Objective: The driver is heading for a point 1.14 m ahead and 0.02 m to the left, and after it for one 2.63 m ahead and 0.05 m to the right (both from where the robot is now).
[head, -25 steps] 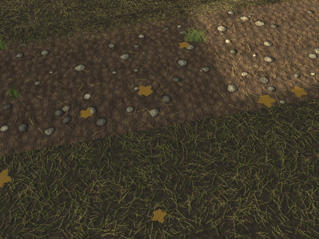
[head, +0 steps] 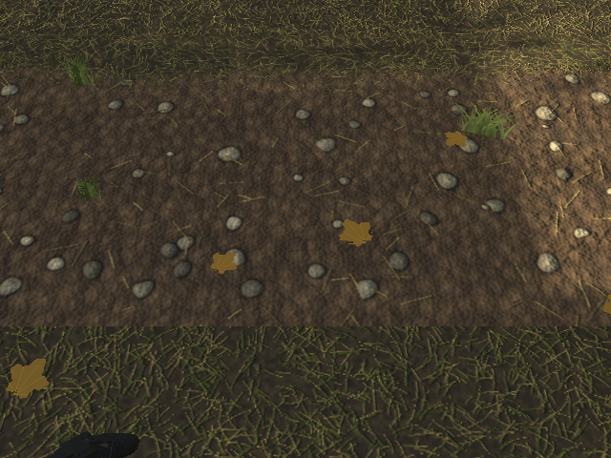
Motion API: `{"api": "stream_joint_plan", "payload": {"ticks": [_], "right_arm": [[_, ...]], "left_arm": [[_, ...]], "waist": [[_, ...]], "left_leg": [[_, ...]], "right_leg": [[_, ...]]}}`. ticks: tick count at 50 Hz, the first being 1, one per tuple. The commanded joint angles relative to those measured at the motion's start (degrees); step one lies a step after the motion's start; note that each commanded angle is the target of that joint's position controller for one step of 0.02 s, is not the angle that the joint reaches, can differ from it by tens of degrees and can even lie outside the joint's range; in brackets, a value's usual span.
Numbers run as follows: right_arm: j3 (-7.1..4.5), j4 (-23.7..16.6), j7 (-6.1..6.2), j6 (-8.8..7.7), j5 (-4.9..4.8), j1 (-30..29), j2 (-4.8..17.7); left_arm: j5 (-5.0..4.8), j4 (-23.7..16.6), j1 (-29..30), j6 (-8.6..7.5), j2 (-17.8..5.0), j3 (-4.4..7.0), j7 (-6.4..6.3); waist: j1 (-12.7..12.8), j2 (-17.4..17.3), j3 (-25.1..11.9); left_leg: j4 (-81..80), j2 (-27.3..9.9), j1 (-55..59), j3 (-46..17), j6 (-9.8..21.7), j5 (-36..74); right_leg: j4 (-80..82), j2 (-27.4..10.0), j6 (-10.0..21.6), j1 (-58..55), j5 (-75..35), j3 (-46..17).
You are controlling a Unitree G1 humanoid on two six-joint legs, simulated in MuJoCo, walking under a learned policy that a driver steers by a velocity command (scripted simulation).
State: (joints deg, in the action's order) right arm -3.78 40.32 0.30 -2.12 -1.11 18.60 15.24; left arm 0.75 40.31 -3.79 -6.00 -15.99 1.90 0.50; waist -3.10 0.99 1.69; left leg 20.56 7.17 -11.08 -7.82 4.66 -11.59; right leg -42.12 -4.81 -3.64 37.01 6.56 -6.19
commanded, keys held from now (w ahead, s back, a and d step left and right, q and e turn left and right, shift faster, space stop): w+q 0.10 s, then w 0.90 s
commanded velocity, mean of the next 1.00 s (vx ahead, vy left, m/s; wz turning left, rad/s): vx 0.50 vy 0.00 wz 0.19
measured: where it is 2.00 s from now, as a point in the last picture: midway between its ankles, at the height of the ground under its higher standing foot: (258, 230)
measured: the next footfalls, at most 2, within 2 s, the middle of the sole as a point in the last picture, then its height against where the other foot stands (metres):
right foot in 0.14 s outside the picture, level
left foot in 0.66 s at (240, 444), level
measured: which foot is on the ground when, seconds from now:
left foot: down 0.00-0.14, up 0.16-0.64, down 0.66-1.00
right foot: up 0.00-0.12, down 0.14-0.66, up 0.68-1.00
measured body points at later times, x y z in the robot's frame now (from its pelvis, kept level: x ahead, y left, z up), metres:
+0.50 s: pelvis +0.26 -0.05 +0.00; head +0.29 -0.05 +0.45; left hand +0.22 +0.23 -0.12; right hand +0.51 -0.25 -0.08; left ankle +0.38 +0.14 -0.69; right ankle +0.22 -0.16 -0.74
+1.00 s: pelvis +0.51 +0.05 +0.00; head +0.53 +0.06 +0.45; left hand +0.65 +0.33 -0.10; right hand +0.59 -0.23 -0.11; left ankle +0.45 +0.13 -0.74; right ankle +0.70 -0.10 -0.68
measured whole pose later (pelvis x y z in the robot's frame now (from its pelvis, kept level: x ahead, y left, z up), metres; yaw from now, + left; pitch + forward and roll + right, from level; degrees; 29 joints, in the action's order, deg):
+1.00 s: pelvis +0.51 +0.05 +0.00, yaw +9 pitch +1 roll +2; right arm -3.0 45.2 -0.8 -4.4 -0.2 21.4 15.5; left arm -0.2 43.9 -6.5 -3.9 -17.0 2.5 0.9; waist -3.7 2.8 0.8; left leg 13.3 4.0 -3.6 1.6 3.3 -10.9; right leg -43.0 -6.8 -1.5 38.8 -0.1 -2.7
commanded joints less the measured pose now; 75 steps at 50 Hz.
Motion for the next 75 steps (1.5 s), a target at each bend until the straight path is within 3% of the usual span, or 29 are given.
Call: {"api": "stream_joint_plan", "payload": {"ticks": [1, 5, 7, 8, 9, 10, 12, 15, 21, 29, 31, 33, 34, 35, 36, 37, 39, 43, 49, 54, 57, 59, 60, 61, 62, 63, 65, 68, 75], "right_arm": [[-2.80, -3.14, 0.51, -0.33, -0.38, 1.15, 9.89], [-2.66, -3.15, 0.60, -0.20, -0.53, 1.13, 8.95], [-1.43, -3.80, 0.53, -0.41, 0.18, 0.49, 5.15], [-0.06, -4.35, 0.52, -0.58, 1.27, 2.71, 1.31], [0.26, -5.23, 0.49, -1.16, -1.18, 10.98, 0.92], [-0.71, -3.19, 0.73, -1.14, -1.53, 9.63, 6.47], [-1.19, -4.59, 0.78, -0.92, -0.01, -0.54, 8.08], [-0.98, -5.32, 0.11, -1.33, 0.42, -2.20, 5.46], [0.59, -7.34, -0.38, -1.86, 0.84, -10.30, 2.25], [0.70, -10.66, -2.34, -2.86, -0.27, -21.26, 3.12], [-0.04, -10.13, -2.48, -3.09, -0.03, -18.08, 4.78], [-2.33, -6.06, -1.60, -2.88, 0.76, -3.42, 9.32], [-3.52, -5.12, -0.95, -2.45, 1.99, 5.48, 14.55], [-3.30, -4.12, -1.24, -2.08, 1.31, 7.23, 14.54], [-2.01, -4.04, -1.32, -2.03, 0.74, 5.39, 10.16], [-1.39, -4.36, -1.38, -2.03, 0.39, 1.22, 8.84], [-0.59, -4.64, -1.89, -2.36, 1.22, -4.21, 6.48], [-0.83, -2.79, -1.85, -3.78, 1.08, -5.34, 6.80], [-1.40, 0.83, -0.66, -3.23, 0.67, -0.37, 9.48], [-1.78, 4.29, -0.30, -2.17, -0.06, 4.22, 10.84], [-2.13, 5.34, 0.09, -1.25, -0.15, 3.97, 11.71], [-1.49, 5.20, 0.34, -0.67, 0.26, 3.12, 10.46], [-0.08, 3.55, 0.59, -0.76, 1.77, 3.91, 7.35], [1.49, 3.18, 0.07, -1.98, 0.96, 11.26, 1.42], [0.24, 3.95, -0.22, -2.93, -0.02, 7.26, 7.70], [-0.48, 2.40, -0.50, -3.47, -1.12, 1.80, 9.85], [-0.52, 1.65, -0.06, -3.40, 0.15, -2.55, 8.67], [-0.34, 2.55, 0.00, -1.88, 0.41, 0.18, 5.99], [0.40, -0.33, -0.33, -1.98, 0.86, -11.35, 3.85]], "left_arm": [[-0.77, -4.30, 3.82, -0.40, -3.55, 0.70, 0.19], [-1.36, -4.60, 1.89, -1.33, -7.06, 2.53, 0.30], [-0.38, -2.61, -7.33, -1.84, -8.89, 3.74, 0.03], [0.29, -1.77, -15.69, -1.87, -12.00, 4.42, -0.28], [0.46, 1.23, -19.75, -1.13, -16.43, 5.64, 0.50], [-0.82, -0.21, -17.19, -1.10, -10.80, 4.51, 0.81], [-0.39, -1.02, -11.99, -0.47, -6.84, 3.09, 0.68], [-0.03, 0.25, -10.57, -0.47, -4.64, 2.21, 0.60], [-1.31, 3.53, -14.19, -0.05, -8.18, 2.92, 0.15], [-2.34, 7.53, -19.83, 1.78, -10.35, 2.98, 0.02], [-2.45, 7.83, -18.93, 2.34, -11.58, 3.33, -0.28], [-2.08, 7.14, -17.70, 2.41, -10.19, 2.65, -0.57], [-0.68, 4.96, -19.56, 1.60, -5.68, 1.05, -0.53], [-0.92, 5.15, -22.94, 0.51, -3.16, 0.07, -0.28], [-2.35, 4.73, -18.50, 0.03, -8.73, 1.61, 0.11], [-2.85, 3.46, -14.35, -0.19, -9.48, 1.87, 0.30], [-1.41, 3.38, -12.36, 0.24, -8.15, 2.07, 0.08], [-1.08, 3.56, -13.04, 2.07, -4.96, 1.67, -0.19], [-1.00, 0.19, -0.74, 1.39, -2.95, 0.71, 0.65], [-1.61, -2.84, 6.27, 0.83, -4.01, 0.68, 2.05], [-1.46, -2.82, 3.99, 0.45, -5.58, 1.22, 2.50], [-1.14, 0.87, -8.97, 0.39, -9.46, 3.32, 1.77], [-0.62, 2.56, -19.30, 0.59, -14.03, 4.47, 1.16], [-0.66, 3.55, -20.86, 0.87, -16.87, 5.02, 1.56], [-1.58, 2.84, -19.93, 0.88, -11.11, 3.54, 1.64], [-1.50, 2.33, -16.19, 0.86, -9.20, 2.87, 1.44], [-0.68, 1.51, -10.08, 0.86, -7.04, 2.21, 1.50], [-0.41, 2.09, -8.88, 0.01, -6.08, 1.99, 1.53], [-1.03, 5.33, -13.12, 0.48, -8.74, 2.64, 0.10]], "waist": [[-0.69, -6.02, -3.14], [1.89, -8.36, -3.75], [6.38, -7.36, -8.05], [8.44, 1.55, -15.37], [4.64, 21.87, -18.48], [6.10, 12.35, -12.75], [6.38, 2.63, -3.98], [3.99, 5.02, -2.07], [5.94, 3.53, -1.12], [8.51, 4.21, 1.80], [5.57, 4.74, -0.02], [-1.83, 2.69, -9.75], [-3.59, -6.93, -19.10], [-2.26, -17.10, -23.87], [-3.03, -11.48, -16.99], [-1.74, -9.05, -9.78], [1.70, -5.17, -3.93], [4.70, -6.02, -2.23], [0.92, -4.12, 0.90], [-1.01, -4.22, 2.52], [1.03, -5.41, 0.80], [7.41, -4.26, -7.76], [10.51, 3.36, -17.10], [6.52, 18.49, -22.71], [9.00, 10.92, -19.44], [8.53, 7.46, -11.73], [5.55, 1.90, -4.54], [2.52, 3.97, -4.04], [5.25, 2.32, 0.23]], "left_leg": [[-4.43, -10.47, -7.19, -8.89, 7.95, 9.02], [2.25, -12.87, -1.97, -16.32, 5.75, 1.66], [12.99, -9.88, -3.68, -13.12, 2.65, 3.32], [30.32, -5.43, -10.45, -7.05, 0.06, -9.18], [46.41, -0.90, -28.45, -2.05, -2.58, -23.68], [52.98, -4.32, -34.04, -4.45, -3.45, -19.99], [52.19, -7.90, -32.90, -1.29, -3.48, -10.69], [44.76, -11.38, -27.96, 1.24, -3.48, -5.86], [26.65, -12.50, -28.27, 4.79, -5.04, 4.39], [10.49, -9.46, -22.06, 7.29, -3.18, 8.74], [7.53, -7.87, -15.43, 8.47, -1.25, 6.35], [6.32, -8.84, 7.78, 7.52, 2.44, 9.15], [8.10, -23.19, 29.06, -11.30, 8.73, 8.80], [0.59, -30.33, 35.19, -30.99, 13.92, 0.18], [-1.57, -27.98, 30.16, -27.90, 11.85, -5.91], [-3.12, -25.82, 22.05, -20.12, 10.21, -3.24], [-7.01, -21.33, 9.38, -11.74, 9.04, 5.75], [-11.99, -19.21, 1.25, -4.41, 10.05, 13.00], [-13.20, -17.29, 2.10, 2.10, 7.67, 13.28], [-10.20, -20.77, 9.51, 1.10, 6.69, 12.01], [-5.30, -21.90, 13.54, 0.67, 5.09, 20.06], [10.73, -17.10, 9.87, 4.72, 2.35, 32.42], [29.55, -13.09, -1.73, 7.78, -0.01, 16.33], [46.52, -3.20, -23.67, 6.01, -3.39, -20.18], [52.40, -6.13, -30.03, -0.13, -3.01, -21.84], [52.45, -8.79, -33.02, 1.26, -2.35, -16.56], [46.82, -13.12, -29.45, 3.39, -2.87, -8.12], [42.77, -14.84, -23.39, 3.61, -4.02, -4.05], [22.37, -14.38, -26.92, 5.27, -5.85, 13.64]], "right_leg": [[8.24, 5.33, -0.62, -12.33, -9.71, 3.97], [13.10, 5.15, 2.14, -16.99, -3.69, 1.50], [14.80, 1.43, 5.67, -29.30, -1.97, 0.38], [15.74, -8.98, 9.33, -42.59, 0.71, -10.99], [23.92, -18.91, 18.67, -53.34, 18.01, -40.22], [26.73, -17.86, 17.97, -49.89, 29.47, -41.81], [26.68, -12.70, 14.77, -37.84, 18.00, -24.68], [29.38, -7.76, 14.82, -30.74, 3.48, -14.05], [32.59, -7.16, 16.06, -31.64, -8.66, -5.30], [29.68, -9.17, 13.84, -36.28, -11.39, -2.46], [25.13, -9.29, 12.60, -37.65, -21.05, -1.50], [7.55, -4.63, 9.60, -30.57, -28.87, 3.20], [-13.33, 1.26, 6.07, -11.94, -9.44, 6.85], [-25.38, 6.88, 4.73, 1.26, 26.72, 2.44], [-30.35, 3.38, 5.06, 7.03, 25.15, -0.08], [-29.32, 0.92, 5.31, 8.21, 19.51, 1.88], [-24.24, -2.14, 4.48, 3.49, 12.22, 2.58], [-18.65, -3.18, 2.29, -0.45, 5.93, 3.04], [2.41, -1.45, 2.07, -0.96, -11.02, 4.25], [10.38, 0.17, 4.05, -0.85, -9.04, 4.14], [12.97, 1.80, 6.32, -5.87, -2.66, 5.54], [14.44, 3.69, 9.39, -25.44, -3.57, 7.54], [12.41, -7.43, 13.24, -42.79, -7.59, -5.14], [20.00, -17.38, 21.81, -58.73, 6.48, -31.65], [23.90, -16.25, 20.16, -56.60, 14.73, -33.45], [24.92, -14.64, 17.90, -49.60, 13.62, -25.32], [27.73, -10.57, 16.61, -36.07, 2.84, -15.52], [31.91, -8.20, 17.25, -28.94, -4.14, -9.13], [35.33, -5.77, 15.70, -29.62, -8.73, 0.11]]}}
